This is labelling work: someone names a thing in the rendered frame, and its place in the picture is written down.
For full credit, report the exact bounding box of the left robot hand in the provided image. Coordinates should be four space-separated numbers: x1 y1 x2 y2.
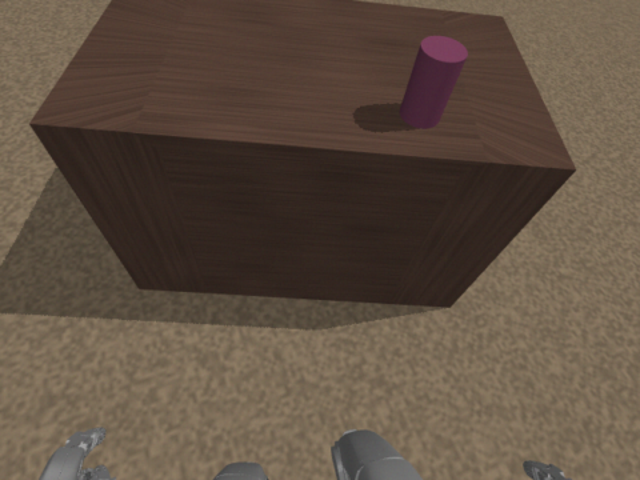
39 427 116 480

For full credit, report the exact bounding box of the right robot hand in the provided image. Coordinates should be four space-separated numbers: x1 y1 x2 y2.
523 461 573 480

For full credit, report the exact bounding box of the can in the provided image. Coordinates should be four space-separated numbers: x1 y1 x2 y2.
400 36 468 129

